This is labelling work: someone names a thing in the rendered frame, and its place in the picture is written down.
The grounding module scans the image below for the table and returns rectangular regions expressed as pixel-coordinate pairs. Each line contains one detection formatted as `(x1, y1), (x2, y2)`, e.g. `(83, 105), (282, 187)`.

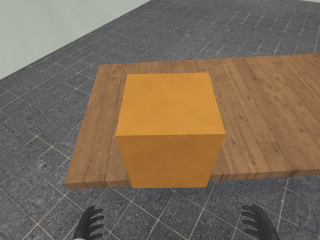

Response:
(64, 53), (320, 190)

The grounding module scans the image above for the right robot hand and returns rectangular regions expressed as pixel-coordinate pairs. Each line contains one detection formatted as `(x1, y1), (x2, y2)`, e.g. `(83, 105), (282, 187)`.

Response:
(241, 204), (280, 240)

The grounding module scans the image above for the carton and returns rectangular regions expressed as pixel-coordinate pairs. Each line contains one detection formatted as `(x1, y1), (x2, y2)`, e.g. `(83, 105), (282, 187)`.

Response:
(115, 72), (226, 188)

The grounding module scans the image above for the left robot hand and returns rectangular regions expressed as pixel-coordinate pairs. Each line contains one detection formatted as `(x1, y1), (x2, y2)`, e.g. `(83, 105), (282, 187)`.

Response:
(72, 205), (104, 240)

